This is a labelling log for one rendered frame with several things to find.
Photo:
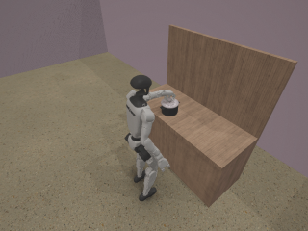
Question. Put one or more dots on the lid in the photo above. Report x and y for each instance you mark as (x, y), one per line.
(170, 105)

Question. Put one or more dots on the robot right hand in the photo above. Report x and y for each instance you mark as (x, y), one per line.
(162, 164)

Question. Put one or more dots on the right robot upper arm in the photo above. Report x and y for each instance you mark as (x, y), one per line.
(147, 117)

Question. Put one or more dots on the robot right foot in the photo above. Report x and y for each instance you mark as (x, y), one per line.
(150, 193)

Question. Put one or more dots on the left robot upper arm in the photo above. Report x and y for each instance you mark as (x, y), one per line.
(132, 92)

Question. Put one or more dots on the robot left hand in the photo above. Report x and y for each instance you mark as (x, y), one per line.
(169, 94)

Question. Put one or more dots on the right robot forearm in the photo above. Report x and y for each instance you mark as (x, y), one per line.
(150, 147)

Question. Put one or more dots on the table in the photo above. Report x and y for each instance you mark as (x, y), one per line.
(227, 93)

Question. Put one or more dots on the left robot forearm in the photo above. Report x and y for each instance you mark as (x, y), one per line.
(157, 94)

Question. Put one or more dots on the pot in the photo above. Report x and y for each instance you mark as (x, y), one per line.
(169, 111)

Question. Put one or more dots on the robot right thigh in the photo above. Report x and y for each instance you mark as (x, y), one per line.
(149, 158)

